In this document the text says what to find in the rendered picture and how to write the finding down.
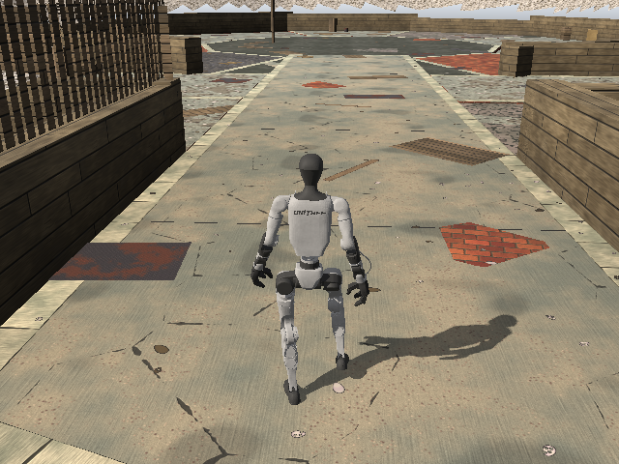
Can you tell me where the right robot upper arm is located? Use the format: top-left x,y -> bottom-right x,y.
331,196 -> 355,251

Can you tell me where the left robot upper arm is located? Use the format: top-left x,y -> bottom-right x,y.
263,194 -> 290,247

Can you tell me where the robot right forearm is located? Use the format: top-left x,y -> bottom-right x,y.
346,236 -> 367,283

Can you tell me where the humanoid robot torso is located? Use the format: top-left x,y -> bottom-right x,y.
287,190 -> 333,290

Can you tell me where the robot left foot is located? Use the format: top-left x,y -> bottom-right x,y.
283,379 -> 301,405

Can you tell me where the robot left hand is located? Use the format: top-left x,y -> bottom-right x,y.
251,266 -> 273,288

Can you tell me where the robot right hand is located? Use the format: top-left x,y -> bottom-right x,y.
346,280 -> 369,306

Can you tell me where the robot left forearm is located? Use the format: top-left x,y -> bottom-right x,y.
253,232 -> 273,271

